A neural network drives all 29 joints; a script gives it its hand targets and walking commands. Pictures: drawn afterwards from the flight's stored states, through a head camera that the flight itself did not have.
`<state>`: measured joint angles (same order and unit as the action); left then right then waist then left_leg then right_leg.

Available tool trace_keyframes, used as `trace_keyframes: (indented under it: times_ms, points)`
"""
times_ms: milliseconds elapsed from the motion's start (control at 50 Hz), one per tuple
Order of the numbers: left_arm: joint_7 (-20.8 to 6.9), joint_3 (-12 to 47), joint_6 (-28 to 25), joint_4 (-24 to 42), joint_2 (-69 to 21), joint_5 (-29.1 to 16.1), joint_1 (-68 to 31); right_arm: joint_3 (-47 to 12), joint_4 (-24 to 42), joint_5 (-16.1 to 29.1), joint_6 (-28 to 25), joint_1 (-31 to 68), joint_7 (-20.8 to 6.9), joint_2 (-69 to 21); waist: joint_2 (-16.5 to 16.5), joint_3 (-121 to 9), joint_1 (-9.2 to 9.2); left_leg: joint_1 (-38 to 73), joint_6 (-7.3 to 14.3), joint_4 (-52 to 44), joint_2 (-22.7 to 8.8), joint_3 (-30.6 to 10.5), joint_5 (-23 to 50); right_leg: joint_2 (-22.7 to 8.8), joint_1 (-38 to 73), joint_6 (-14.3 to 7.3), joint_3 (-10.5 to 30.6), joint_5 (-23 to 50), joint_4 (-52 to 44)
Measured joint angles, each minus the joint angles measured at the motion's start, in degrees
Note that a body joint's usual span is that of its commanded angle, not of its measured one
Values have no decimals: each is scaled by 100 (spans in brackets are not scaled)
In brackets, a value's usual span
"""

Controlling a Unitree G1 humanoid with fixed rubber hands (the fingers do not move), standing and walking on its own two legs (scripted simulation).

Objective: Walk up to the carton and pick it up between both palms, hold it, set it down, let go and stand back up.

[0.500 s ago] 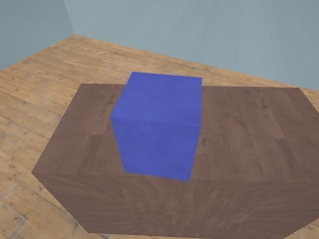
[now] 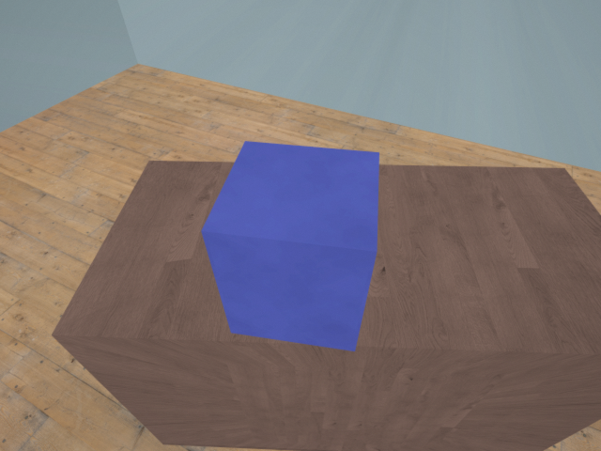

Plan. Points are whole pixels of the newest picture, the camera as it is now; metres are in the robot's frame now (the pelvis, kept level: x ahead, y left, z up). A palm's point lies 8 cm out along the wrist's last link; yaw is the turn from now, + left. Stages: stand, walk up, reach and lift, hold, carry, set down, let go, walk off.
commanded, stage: stand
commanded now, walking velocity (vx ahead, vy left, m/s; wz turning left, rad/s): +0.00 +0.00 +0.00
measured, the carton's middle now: (300, 247) +0.44 +0.02 +0.03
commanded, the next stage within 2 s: none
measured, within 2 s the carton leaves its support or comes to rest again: neither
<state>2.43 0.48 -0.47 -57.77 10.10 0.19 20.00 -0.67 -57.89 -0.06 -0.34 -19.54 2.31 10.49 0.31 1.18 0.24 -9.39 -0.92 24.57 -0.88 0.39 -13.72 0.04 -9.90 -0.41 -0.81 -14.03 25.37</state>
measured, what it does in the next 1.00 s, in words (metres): stands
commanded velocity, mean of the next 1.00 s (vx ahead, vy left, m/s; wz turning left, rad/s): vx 0.00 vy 0.00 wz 0.00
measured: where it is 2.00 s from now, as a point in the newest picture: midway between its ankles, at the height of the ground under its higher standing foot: outside the picture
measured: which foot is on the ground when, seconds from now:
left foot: down 0.00-1.00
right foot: down 0.00-1.00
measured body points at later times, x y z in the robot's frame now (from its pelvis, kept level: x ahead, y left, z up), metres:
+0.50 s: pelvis +0.00 +0.00 +0.00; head +0.01 +0.00 +0.45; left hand +0.00 +0.23 -0.15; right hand +0.00 -0.23 -0.15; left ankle +0.00 +0.13 -0.74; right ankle +0.00 -0.11 -0.74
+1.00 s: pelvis +0.00 +0.00 +0.00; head +0.01 +0.00 +0.45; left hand -0.01 +0.23 -0.16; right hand -0.02 -0.23 -0.15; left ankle +0.00 +0.13 -0.74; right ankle +0.00 -0.11 -0.74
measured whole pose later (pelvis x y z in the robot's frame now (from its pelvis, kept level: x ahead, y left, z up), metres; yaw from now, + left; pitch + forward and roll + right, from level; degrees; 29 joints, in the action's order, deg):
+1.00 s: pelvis +0.00 +0.00 +0.00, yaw -1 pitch -1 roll +0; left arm 2.8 0.9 -0.5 -60.4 9.4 0.2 20.0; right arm -1.1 -60.9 0.0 -0.5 -19.8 2.6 9.5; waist 0.3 1.9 0.3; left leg -8.8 -0.9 23.2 -1.1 1.0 -13.1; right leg 0.2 -9.6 -0.4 -0.2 -13.2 24.0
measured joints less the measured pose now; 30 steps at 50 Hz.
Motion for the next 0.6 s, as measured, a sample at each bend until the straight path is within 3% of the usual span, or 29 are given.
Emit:
trace_keyframes:
  times_ms: [600]
  points:
    - [24,32,-13,-189,-43,15,-22,-53,-232,6,-9,30,19,-63,-9,33,-18,88,-11,-89,-35,37,12,35,83,-8,35,43,-115]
